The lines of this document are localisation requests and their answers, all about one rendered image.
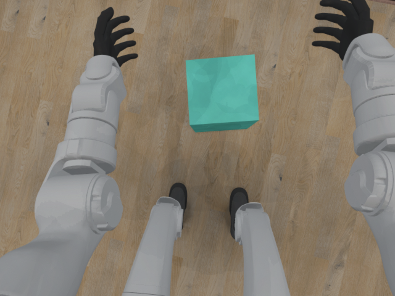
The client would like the robot right foot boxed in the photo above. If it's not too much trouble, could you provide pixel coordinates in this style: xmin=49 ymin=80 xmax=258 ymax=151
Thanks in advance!
xmin=230 ymin=187 xmax=249 ymax=239

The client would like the carton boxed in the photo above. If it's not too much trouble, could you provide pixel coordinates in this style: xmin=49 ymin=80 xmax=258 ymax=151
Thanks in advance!
xmin=186 ymin=54 xmax=259 ymax=133

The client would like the right robot forearm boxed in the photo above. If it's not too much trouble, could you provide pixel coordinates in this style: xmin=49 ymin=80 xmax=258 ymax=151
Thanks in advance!
xmin=342 ymin=33 xmax=395 ymax=156

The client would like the right robot hand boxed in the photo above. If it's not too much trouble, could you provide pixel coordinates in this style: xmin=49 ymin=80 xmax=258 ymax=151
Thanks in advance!
xmin=312 ymin=0 xmax=374 ymax=61

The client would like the left robot hand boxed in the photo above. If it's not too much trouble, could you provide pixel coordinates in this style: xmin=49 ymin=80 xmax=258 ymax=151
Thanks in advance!
xmin=93 ymin=7 xmax=138 ymax=67

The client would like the robot left foot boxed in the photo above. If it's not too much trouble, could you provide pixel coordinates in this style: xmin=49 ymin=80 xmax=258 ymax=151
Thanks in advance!
xmin=169 ymin=183 xmax=187 ymax=229

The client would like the left robot upper arm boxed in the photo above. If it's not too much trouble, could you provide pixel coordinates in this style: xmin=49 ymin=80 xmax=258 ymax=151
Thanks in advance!
xmin=0 ymin=173 xmax=123 ymax=296

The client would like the robot foot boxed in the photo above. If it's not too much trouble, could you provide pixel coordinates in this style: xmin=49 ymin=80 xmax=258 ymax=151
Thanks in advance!
xmin=169 ymin=183 xmax=187 ymax=229
xmin=230 ymin=187 xmax=249 ymax=239

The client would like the right robot upper arm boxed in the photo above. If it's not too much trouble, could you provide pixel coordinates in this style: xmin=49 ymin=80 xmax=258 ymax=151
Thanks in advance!
xmin=344 ymin=150 xmax=395 ymax=296

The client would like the left robot forearm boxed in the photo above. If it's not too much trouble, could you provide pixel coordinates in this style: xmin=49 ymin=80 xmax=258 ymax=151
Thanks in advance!
xmin=35 ymin=55 xmax=127 ymax=225

